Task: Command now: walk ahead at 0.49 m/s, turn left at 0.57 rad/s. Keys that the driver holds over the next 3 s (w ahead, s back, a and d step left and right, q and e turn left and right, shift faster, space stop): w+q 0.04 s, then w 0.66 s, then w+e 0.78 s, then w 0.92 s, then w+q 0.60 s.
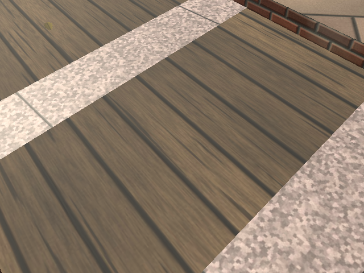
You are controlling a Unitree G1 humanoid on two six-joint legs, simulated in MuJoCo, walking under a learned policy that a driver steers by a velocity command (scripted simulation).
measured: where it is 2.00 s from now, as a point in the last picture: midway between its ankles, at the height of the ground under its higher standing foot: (214, 131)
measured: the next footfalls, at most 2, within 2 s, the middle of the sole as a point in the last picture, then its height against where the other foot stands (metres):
right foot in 0.20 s outside the picture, level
left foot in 0.70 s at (170, 253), level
